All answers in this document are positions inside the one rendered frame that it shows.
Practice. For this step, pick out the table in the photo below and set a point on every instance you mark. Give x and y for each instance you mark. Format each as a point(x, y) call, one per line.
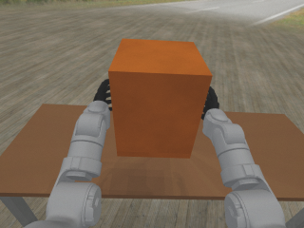
point(31, 164)

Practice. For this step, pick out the left robot forearm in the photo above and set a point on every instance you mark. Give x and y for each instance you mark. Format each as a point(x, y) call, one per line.
point(83, 161)

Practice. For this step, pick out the right robot forearm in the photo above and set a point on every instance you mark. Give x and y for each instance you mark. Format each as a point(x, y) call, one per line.
point(238, 169)

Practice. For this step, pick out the robot left upper arm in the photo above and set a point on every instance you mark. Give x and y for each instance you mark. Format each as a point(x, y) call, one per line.
point(73, 204)

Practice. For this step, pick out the robot left hand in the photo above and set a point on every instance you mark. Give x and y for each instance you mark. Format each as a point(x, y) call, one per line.
point(101, 94)

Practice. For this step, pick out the robot right upper arm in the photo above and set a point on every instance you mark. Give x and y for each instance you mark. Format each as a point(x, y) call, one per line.
point(254, 208)

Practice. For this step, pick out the robot right hand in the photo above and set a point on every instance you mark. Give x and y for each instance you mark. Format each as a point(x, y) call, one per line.
point(211, 101)

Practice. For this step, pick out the carton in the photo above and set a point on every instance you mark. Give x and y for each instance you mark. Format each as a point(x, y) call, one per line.
point(158, 91)

